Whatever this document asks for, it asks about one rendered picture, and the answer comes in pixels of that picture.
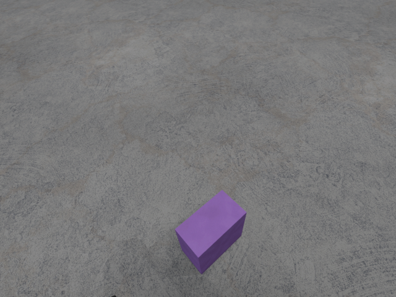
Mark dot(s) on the carton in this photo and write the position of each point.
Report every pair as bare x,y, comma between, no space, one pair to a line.
211,230

